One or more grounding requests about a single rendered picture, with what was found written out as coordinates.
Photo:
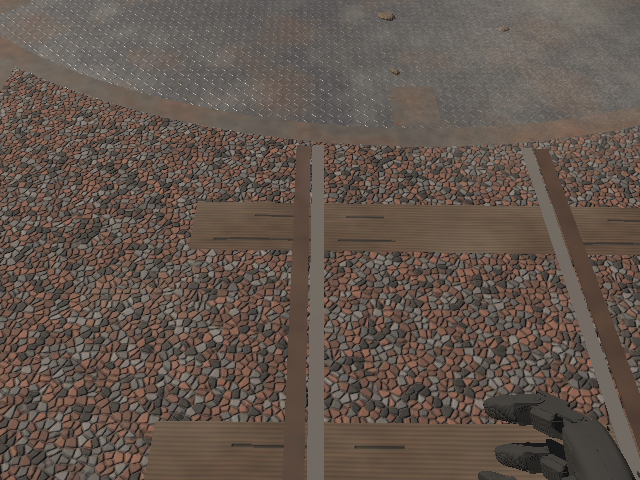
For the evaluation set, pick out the right robot hand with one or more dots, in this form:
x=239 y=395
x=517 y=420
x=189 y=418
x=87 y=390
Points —
x=588 y=451

